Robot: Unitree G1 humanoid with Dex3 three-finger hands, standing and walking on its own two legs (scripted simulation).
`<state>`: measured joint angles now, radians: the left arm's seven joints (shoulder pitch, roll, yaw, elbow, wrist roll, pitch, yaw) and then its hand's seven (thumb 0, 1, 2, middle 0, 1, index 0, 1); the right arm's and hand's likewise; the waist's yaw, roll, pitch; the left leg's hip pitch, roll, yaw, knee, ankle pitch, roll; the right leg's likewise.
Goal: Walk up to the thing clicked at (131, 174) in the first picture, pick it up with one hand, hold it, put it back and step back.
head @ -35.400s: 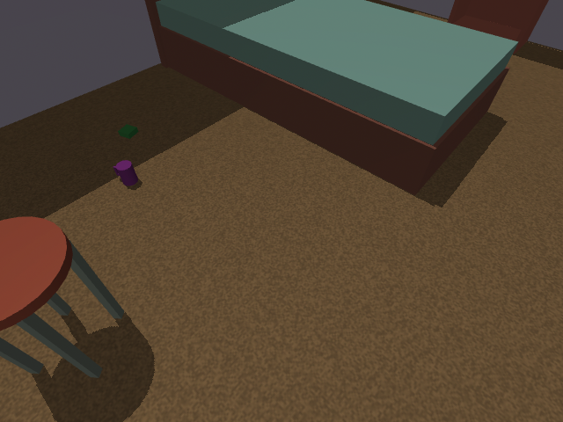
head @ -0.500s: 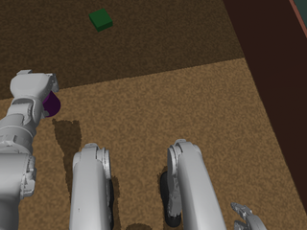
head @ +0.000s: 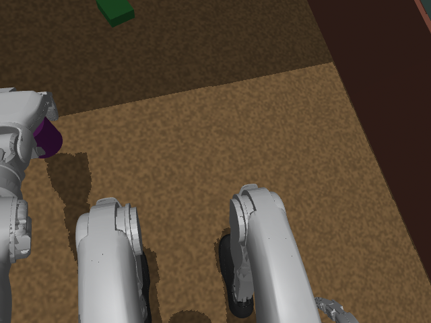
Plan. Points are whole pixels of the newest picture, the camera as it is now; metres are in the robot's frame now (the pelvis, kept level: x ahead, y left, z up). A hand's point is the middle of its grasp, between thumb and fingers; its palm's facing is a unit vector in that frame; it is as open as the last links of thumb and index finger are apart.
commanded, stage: crouch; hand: left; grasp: from above
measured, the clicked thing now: (26, 127) +0.48 +0.34 -0.19
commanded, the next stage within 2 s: lower in 0.10 s
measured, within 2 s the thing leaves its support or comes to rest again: rests again in 1.10 s
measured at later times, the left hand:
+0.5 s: hand (41, 139) +0.46 +0.32 -0.20, palm faces -0.48 -0.07 -0.87, open 9.4 cm
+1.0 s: hand (52, 141) +0.46 +0.31 -0.25, palm faces -0.48 -0.10 -0.87, open 9.4 cm
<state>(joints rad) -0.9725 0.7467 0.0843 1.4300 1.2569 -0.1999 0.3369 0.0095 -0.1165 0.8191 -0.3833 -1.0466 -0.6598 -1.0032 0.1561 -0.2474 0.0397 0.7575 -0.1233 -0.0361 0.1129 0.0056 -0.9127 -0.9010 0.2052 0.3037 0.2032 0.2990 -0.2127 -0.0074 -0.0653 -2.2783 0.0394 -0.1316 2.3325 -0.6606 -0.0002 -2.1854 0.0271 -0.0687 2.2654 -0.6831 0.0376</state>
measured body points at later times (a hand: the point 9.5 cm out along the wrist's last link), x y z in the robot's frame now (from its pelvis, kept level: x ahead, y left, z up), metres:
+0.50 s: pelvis +0.00 +0.00 -0.02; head +0.25 +0.08 +0.35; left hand +0.48 +0.32 -0.15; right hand +0.06 -0.27 -0.12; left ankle +0.08 +0.13 -0.32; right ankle +0.10 -0.13 -0.32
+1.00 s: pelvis +0.01 +0.00 -0.04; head +0.27 +0.09 +0.31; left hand +0.48 +0.31 -0.20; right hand +0.05 -0.26 -0.13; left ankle +0.08 +0.13 -0.32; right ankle +0.10 -0.13 -0.32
